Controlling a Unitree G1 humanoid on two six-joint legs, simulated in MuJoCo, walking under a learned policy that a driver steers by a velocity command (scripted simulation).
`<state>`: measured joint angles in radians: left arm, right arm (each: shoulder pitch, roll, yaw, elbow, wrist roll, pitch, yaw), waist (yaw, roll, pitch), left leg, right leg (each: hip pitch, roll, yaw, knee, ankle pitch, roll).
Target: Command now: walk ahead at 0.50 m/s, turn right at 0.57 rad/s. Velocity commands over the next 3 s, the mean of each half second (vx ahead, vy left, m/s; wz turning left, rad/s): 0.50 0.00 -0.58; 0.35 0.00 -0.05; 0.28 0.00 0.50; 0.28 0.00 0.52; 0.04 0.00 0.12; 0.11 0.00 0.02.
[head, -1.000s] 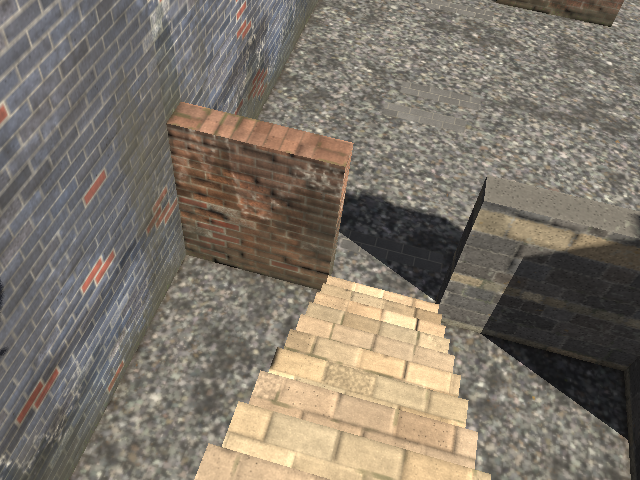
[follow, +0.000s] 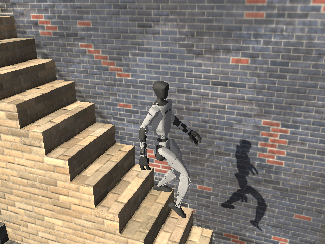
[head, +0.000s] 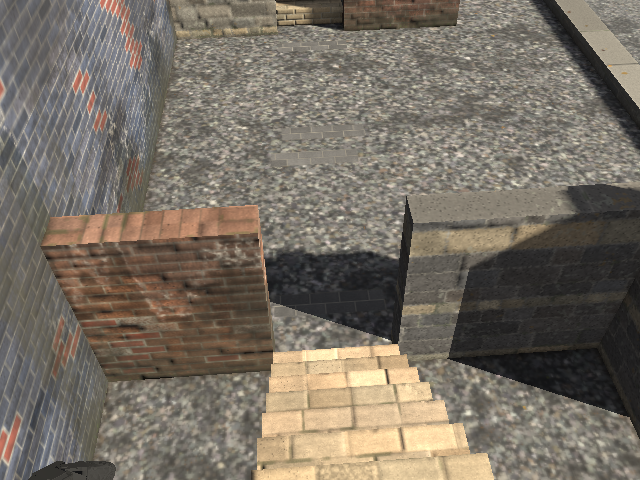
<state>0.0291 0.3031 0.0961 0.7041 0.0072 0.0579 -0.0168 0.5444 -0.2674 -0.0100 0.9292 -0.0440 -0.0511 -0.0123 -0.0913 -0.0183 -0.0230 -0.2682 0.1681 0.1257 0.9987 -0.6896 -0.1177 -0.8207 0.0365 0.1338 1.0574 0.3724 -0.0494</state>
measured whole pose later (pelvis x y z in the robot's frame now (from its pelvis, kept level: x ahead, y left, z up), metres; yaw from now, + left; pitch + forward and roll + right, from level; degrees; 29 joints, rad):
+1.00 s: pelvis +0.36 -0.29 -0.39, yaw -20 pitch -3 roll +1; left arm 0.15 0.15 -0.05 0.78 0.04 0.02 0.00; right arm 0.50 -0.20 0.02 1.02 0.05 -0.03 0.00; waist -0.06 -0.04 0.01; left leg -0.20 -0.05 -0.07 0.79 -0.53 0.01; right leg -0.67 0.00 0.05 1.13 0.09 0.03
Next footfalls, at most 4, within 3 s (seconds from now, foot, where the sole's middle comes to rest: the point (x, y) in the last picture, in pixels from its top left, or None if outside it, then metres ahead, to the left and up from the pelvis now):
0.18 right None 0.15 -0.17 -0.92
0.72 left None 0.38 -0.17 -1.13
1.02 right None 0.42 -0.46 -1.13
1.52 left None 0.45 -0.14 -1.13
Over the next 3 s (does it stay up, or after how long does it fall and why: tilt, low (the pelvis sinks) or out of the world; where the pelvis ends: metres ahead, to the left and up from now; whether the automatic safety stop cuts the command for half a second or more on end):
stays up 0.62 -0.11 -0.58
